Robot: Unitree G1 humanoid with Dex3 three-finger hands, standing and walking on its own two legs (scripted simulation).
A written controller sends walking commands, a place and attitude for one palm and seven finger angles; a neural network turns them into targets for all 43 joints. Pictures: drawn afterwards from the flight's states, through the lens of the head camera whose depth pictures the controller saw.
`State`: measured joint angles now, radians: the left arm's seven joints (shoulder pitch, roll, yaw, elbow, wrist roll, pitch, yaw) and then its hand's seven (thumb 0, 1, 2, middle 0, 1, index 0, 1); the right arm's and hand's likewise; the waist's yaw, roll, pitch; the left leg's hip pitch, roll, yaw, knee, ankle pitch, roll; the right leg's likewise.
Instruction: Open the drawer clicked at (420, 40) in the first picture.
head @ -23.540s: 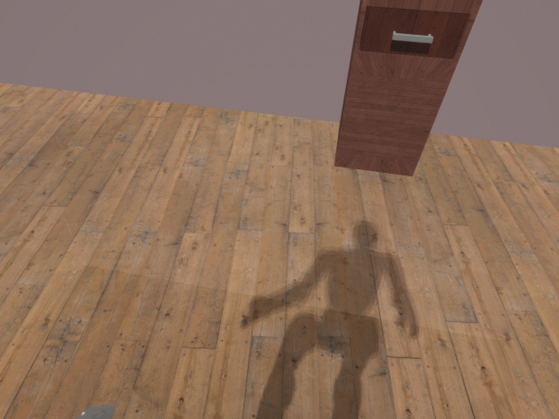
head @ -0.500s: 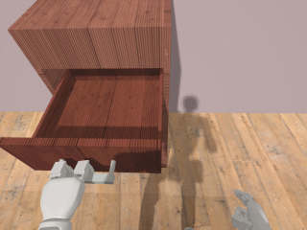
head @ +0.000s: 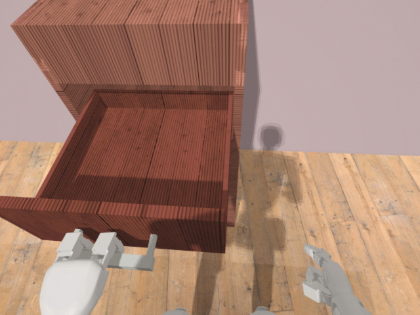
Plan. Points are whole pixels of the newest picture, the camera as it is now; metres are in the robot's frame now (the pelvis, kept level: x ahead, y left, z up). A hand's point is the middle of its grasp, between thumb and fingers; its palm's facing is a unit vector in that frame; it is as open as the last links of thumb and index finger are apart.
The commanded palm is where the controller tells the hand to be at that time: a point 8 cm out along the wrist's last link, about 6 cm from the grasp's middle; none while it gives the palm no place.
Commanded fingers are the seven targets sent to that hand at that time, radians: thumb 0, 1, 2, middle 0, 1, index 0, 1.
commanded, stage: open the thumb to release the handle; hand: left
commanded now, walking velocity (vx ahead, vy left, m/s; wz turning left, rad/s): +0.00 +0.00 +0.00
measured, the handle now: (111, 248) +0.22 +0.20 +0.03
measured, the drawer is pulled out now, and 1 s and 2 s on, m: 0.30 0.30 0.30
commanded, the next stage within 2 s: lift the hand off the handle in 0.46 s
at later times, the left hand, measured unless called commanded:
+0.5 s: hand (95, 285) +0.17 +0.21 +0.01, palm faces +0.00 -0.08 -1.00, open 12.6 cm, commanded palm +0.14 +0.24 +0.05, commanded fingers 0.00 -0.50 0.30 -0.30 -1.20 -0.30 -1.20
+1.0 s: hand (95, 283) +0.17 +0.21 +0.01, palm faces +0.03 -0.10 -0.99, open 13.8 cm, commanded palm +0.15 +0.23 +0.08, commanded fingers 0.00 -0.50 0.30 -0.30 -1.20 -0.30 -1.20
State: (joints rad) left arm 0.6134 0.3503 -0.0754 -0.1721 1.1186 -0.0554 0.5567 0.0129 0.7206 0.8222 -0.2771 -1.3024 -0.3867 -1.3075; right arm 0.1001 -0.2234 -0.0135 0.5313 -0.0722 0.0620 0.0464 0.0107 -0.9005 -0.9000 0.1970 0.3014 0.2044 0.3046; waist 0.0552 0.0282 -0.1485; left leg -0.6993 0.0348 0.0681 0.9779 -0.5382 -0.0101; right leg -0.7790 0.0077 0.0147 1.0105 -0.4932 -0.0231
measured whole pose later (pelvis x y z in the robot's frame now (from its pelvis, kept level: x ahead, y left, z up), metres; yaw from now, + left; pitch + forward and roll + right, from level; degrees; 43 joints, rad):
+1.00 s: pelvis -0.03 +0.00 +0.02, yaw +2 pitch +10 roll +1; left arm 0.36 0.32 -0.17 0.02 1.09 0.02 0.51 0.00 -0.49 0.30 -0.36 -1.22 -0.32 -1.20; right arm 0.08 -0.20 -0.01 0.62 -0.04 0.08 -0.05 0.01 -0.90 -0.90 0.20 0.30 0.20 0.30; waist 0.06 0.05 -0.10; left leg -0.60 0.02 0.03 0.87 -0.43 0.00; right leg -0.66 -0.01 -0.02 0.89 -0.39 -0.02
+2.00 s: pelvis -0.01 +0.01 +0.06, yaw +2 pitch +1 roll +0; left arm 0.37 0.43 -0.11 -0.45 0.94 0.17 0.13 0.00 -0.49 0.30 -0.32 -1.20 -0.33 -1.20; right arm 0.07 -0.24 0.04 0.57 0.01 0.12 0.01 0.01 -0.90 -0.90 0.20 0.30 0.20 0.30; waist 0.10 0.11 -0.04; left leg -0.22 0.01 0.03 0.52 -0.32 0.00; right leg -0.27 -0.01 -0.02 0.54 -0.28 0.00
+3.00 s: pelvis -0.01 +0.01 +0.06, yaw +4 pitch -2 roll +0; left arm 0.57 0.34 0.15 -0.53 0.14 -0.04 0.12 -0.01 -0.44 0.32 -0.32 -1.17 -0.32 -1.17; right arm 0.15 -0.22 0.03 0.55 0.02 -0.07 -0.08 0.01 -0.90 -0.90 0.20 0.30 0.20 0.30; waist 0.06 0.07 0.03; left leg -0.16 0.00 0.00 0.50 -0.30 0.01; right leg -0.19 -0.02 -0.05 0.50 -0.27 0.00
